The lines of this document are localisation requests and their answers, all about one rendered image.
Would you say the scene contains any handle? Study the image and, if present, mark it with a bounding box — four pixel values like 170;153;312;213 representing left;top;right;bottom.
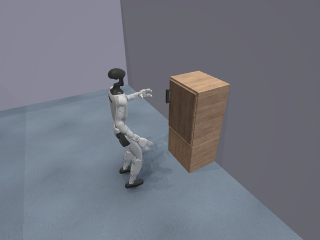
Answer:
165;89;172;103

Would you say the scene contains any robot right hand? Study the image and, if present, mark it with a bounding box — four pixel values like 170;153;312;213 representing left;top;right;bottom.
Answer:
137;137;154;151

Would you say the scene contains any right robot forearm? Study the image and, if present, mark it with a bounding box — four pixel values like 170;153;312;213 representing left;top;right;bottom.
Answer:
117;122;140;143

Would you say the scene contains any left robot forearm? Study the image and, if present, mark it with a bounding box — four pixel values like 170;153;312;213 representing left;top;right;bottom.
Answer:
126;92;140;102

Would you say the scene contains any right robot upper arm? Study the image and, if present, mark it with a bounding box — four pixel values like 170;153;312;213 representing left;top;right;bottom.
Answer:
114;95;127;128

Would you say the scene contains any robot left hand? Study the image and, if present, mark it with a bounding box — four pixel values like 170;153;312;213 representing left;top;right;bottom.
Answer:
139;88;152;99

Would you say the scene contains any right robot shin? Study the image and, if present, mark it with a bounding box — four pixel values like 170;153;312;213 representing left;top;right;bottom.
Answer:
129;159;144;184

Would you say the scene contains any left robot foot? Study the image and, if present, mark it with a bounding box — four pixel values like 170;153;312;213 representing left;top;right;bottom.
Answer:
119;165;131;174

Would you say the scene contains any cupboard door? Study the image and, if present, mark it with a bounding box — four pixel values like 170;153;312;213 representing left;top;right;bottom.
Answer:
168;79;197;145

